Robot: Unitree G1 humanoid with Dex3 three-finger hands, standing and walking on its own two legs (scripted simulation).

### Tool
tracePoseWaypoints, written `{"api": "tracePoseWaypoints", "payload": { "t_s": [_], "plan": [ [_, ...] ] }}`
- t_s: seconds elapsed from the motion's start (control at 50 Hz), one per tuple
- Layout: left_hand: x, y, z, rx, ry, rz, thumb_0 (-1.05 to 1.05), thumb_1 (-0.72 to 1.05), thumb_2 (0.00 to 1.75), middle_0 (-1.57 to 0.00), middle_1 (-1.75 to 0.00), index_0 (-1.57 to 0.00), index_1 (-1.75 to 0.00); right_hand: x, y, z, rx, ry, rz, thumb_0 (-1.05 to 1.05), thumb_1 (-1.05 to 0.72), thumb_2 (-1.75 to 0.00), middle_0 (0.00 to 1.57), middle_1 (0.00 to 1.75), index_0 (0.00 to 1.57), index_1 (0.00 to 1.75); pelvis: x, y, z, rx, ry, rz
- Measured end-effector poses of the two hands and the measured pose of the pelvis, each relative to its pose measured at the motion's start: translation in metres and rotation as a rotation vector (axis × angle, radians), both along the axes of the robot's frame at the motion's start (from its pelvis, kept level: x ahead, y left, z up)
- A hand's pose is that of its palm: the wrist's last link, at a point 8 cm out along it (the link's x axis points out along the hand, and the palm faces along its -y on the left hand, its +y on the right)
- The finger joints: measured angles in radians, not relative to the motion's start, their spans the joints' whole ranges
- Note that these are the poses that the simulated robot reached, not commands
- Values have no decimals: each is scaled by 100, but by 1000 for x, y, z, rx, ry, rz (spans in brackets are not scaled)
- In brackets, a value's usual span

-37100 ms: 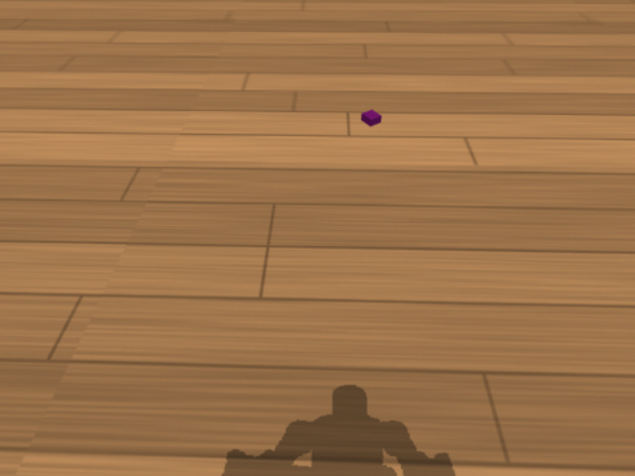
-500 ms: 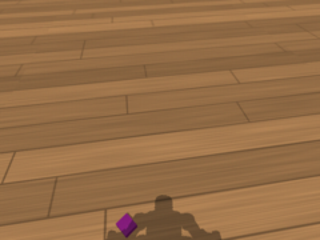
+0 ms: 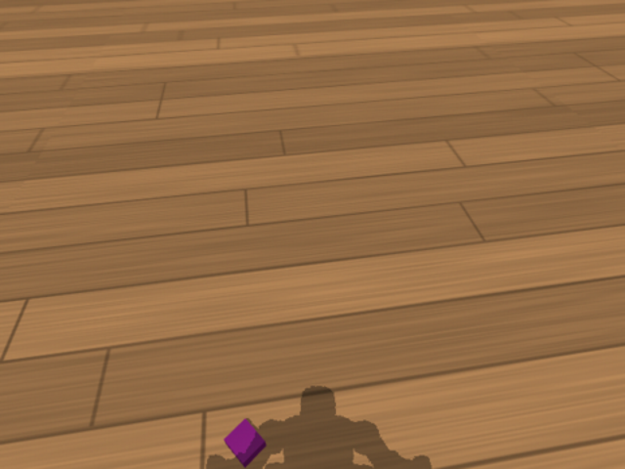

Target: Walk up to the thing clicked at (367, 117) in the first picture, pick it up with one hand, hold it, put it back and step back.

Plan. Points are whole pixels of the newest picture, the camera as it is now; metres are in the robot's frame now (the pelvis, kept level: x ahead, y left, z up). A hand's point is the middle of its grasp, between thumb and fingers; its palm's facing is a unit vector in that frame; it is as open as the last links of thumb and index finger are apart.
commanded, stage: stand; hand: left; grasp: from above
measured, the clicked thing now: (245, 442) +0.39 +0.22 -0.76
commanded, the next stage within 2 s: step back in 0.22 s
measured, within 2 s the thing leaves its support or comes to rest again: neither
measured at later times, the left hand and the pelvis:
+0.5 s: hand out of the picture +0.08 +0.29 -0.17, palm faces -0.01 -0.92 -0.39, open 7.4 cm; pelvis -0.04 +0.02 -0.03, yaw +1 degrees
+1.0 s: hand out of the picture -0.03 +0.29 -0.17, palm faces -0.10 -0.91 -0.39, open 7.4 cm; pelvis -0.15 +0.03 -0.03, yaw -4 degrees
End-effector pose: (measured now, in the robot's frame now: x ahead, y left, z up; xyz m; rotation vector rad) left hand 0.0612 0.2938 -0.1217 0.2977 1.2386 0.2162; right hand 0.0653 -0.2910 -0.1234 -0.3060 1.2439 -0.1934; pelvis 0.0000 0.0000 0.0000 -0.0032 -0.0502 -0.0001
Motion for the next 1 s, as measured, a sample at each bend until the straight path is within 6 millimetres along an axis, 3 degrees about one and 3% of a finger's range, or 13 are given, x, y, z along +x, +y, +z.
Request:
{"api": "tracePoseWaypoints", "payload": {
  "t_s": [0.24, 0.42, 0.5, 0.56, 0.62, 0.68, 0.82, 1.0],
  "plan": [
    [-2, 0, -1, -3, 14, 5, 0, 90, 90, -21, -30, -20, -30, -5, -2, -2, 3, 24, -5, 0, -90, -90, 20, 30, 20, 30, 1, -1, -1, 1, 11, 1],
    [4, 22, -7, 43, -39, -7, 0, 90, 90, -21, -30, -21, -30, -5, -15, -7, -37, -24, -12, 0, -90, -90, 20, 30, 20, 30, -32, 7, -17, -4, 8, 14],
    [12, 39, -14, 52, -82, -48, 0, 90, 90, -21, -30, -21, -30, -20, -10, -4, -69, -32, -16, 0, -91, -90, 20, 30, 20, 30, -44, 23, -25, 4, 14, 17],
    [22, 53, -25, 43, -129, -55, 1, 90, 90, -21, -30, -21, -30, -41, -2, -6, -106, -15, -3, 0, -91, -90, 20, 30, 20, 30, -53, 36, -36, -4, 21, 26],
    [22, 59, -27, 41, -148, -49, 0, 90, 90, -21, -30, -20, -30, -65, 11, -3, -108, 29, 5, 0, -91, -90, 20, 30, 20, 30, -66, 41, -33, -5, 14, 25],
    [10, 58, -25, 33, -128, -57, 0, 91, 90, -20, -30, -20, -30, -83, 21, 2, -105, 49, -5, 0, -90, -90, 20, 30, 20, 30, -76, 44, -26, -11, 25, 15],
    [-37, 55, -23, 32, -40, -107, 0, 90, 90, -21, -30, -20, -30, -104, 31, 0, -86, -32, -31, 0, -90, -90, 21, 30, 20, 31, -101, 47, -23, -13, 22, -40],
    [-99, 39, -14, 57, -44, -123, 0, 90, 90, -21, -30, -20, -30, -138, 14, -22, -36, -74, -55, 0, -90, -90, 21, 30, 20, 30, -146, 32, -31, -14, -7, -63]
  ]
}}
